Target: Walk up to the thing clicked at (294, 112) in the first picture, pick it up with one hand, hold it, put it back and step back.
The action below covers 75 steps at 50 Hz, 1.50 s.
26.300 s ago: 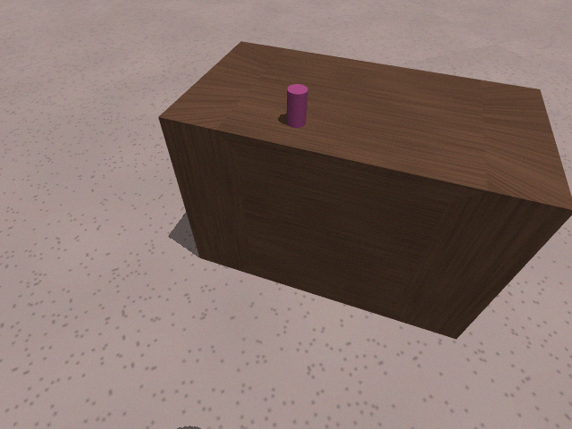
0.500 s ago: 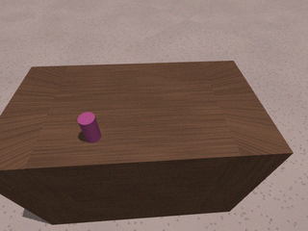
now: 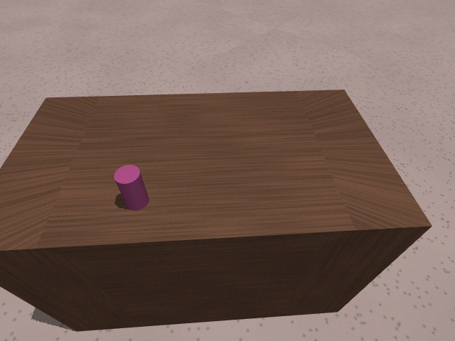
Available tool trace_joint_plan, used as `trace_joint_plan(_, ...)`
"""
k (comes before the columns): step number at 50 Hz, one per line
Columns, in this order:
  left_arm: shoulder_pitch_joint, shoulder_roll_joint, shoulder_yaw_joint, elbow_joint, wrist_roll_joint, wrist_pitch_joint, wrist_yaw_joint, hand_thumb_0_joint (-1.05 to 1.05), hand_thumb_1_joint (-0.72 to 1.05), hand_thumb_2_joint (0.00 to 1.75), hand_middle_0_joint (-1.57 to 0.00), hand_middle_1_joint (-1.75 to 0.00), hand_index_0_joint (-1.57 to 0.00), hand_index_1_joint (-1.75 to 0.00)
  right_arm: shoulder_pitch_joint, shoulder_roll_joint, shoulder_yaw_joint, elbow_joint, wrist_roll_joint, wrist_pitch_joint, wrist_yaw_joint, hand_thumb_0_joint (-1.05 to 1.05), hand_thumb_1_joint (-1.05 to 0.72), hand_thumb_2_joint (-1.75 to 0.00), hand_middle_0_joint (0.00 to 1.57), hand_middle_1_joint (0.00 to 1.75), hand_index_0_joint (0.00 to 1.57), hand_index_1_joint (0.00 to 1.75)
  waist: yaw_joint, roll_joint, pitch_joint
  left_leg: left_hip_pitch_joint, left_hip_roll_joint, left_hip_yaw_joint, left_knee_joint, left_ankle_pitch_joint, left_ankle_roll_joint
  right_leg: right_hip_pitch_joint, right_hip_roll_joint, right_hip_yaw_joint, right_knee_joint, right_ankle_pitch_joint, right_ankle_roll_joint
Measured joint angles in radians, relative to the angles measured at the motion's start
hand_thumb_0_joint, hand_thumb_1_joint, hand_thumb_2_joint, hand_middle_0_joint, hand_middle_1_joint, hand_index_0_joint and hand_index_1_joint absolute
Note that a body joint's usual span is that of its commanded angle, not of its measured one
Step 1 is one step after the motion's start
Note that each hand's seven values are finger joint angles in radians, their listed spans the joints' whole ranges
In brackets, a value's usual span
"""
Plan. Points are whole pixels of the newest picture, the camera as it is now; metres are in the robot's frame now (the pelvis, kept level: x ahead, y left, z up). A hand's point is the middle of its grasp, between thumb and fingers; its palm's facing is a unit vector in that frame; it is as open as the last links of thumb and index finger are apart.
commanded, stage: stand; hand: left
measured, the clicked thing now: (132, 188) +0.45 +0.21 -0.03
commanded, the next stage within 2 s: none
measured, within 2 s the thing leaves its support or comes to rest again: neither
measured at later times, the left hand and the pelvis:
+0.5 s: hand out of the picture +0.07 +0.25 -0.16, palm faces -0.04 -0.94 -0.35, open 7.5 cm; pelvis +0.00 +0.00 +0.00, yaw +0 degrees
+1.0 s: hand out of the picture +0.07 +0.25 -0.16, palm faces -0.04 -0.94 -0.35, open 7.4 cm; pelvis +0.00 +0.00 +0.00, yaw +0 degrees
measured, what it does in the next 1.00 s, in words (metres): stands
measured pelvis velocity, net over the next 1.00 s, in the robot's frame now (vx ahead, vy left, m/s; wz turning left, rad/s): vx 0.00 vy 0.00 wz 0.00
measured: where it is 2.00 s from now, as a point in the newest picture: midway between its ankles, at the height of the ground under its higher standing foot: outside the picture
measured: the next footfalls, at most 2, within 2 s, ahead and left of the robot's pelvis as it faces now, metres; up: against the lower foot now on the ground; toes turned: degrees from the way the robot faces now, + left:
none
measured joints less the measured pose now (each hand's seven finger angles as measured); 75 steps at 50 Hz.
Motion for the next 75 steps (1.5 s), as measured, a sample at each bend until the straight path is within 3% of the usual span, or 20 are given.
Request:
trace_joint_plan(9, 0.003, -0.001, -0.001, -0.005, 0.001, 0.001, -0.001, 0.00, 0.32, 0.74, -0.20, -0.29, -0.20, -0.28, 0.002, 0.001, 0.000, -0.002, 0.001, -0.002, 0.000, 0.00, -0.91, -0.90, 0.20, 0.30, 0.20, 0.30, 0.002, 0.000, -0.001, 0.001, 0.000, -0.001, 0.000, -0.001, 0.000, 0.002, 0.000, -0.001, -0.002, 0.000, 0.000)
trace_joint_plan(15, 0.002, 0.000, -0.001, -0.007, -0.001, 0.000, -0.001, 0.00, 0.68, 0.85, -0.21, -0.30, -0.20, -0.29, -0.002, 0.002, -0.001, -0.006, 0.002, -0.002, 0.001, 0.00, -0.91, -0.90, 0.20, 0.30, 0.20, 0.30, 0.001, -0.001, -0.002, 0.003, 0.001, -0.002, 0.000, -0.001, -0.001, 0.005, 0.001, -0.002, -0.003, 0.000, -0.001)
trace_joint_plan(21, 0.005, 0.001, -0.001, -0.010, 0.000, 0.000, -0.002, 0.01, 0.84, 0.88, -0.21, -0.30, -0.21, -0.30, -0.003, 0.001, 0.000, -0.009, 0.002, -0.002, 0.001, 0.00, -0.91, -0.90, 0.20, 0.30, 0.20, 0.30, 0.002, -0.002, -0.003, 0.002, 0.002, -0.002, -0.001, -0.001, -0.002, 0.004, 0.002, -0.002, -0.004, 0.000, -0.002)
trace_joint_plan(75, 0.001, 0.000, 0.005, -0.015, -0.001, 0.001, -0.004, 0.01, 0.90, 0.90, -0.21, -0.30, -0.21, -0.30, -0.004, -0.001, 0.000, -0.021, 0.004, -0.006, -0.002, 0.00, -0.91, -0.90, 0.20, 0.30, 0.20, 0.30, 0.006, 0.002, 0.003, 0.015, 0.002, -0.001, -0.005, -0.009, -0.004, 0.014, 0.002, -0.002, -0.004, -0.011, -0.004)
